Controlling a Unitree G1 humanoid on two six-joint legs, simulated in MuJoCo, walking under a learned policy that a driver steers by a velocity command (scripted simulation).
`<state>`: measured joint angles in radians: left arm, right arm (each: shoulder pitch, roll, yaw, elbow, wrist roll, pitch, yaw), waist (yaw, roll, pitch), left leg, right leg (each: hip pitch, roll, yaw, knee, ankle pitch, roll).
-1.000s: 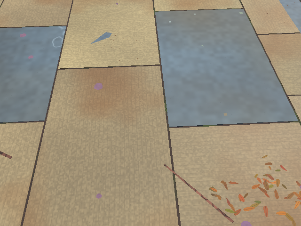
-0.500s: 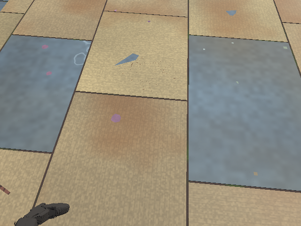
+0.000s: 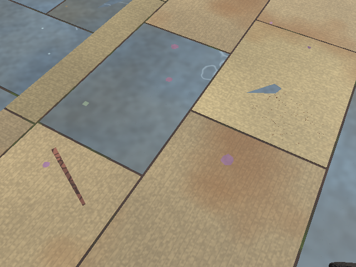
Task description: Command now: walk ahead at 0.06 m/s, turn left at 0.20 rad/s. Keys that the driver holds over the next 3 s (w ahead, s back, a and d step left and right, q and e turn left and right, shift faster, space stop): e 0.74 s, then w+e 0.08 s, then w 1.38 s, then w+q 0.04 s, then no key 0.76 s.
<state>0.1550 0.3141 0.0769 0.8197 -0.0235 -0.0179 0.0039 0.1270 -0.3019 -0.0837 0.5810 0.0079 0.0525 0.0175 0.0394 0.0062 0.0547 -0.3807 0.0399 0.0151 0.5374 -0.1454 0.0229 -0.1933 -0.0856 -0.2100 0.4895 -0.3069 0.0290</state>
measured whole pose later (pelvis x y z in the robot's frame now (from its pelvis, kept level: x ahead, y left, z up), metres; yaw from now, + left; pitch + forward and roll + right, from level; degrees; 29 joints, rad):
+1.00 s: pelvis +0.06 -0.02 +0.00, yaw -27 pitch +2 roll +1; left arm 0.22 0.30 0.05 0.74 -0.01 0.00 0.02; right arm 0.18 -0.29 -0.08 0.82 0.00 -0.09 0.01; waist 0.00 -0.04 -0.02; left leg -0.24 -0.04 -0.03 0.48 -0.26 0.01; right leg -0.31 0.09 0.19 0.70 -0.45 -0.05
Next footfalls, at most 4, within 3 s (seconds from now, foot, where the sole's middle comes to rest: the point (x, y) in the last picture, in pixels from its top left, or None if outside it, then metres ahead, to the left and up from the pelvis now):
0.42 right None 0.02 -0.12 -0.77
0.96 left None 0.14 0.08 -0.77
1.38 right None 0.26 -0.30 -0.77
1.90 left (251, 214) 0.65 -0.25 -0.77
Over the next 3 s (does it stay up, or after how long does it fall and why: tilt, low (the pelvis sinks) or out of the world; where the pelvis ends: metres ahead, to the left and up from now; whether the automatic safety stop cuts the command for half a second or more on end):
stays up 0.79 -0.45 0.00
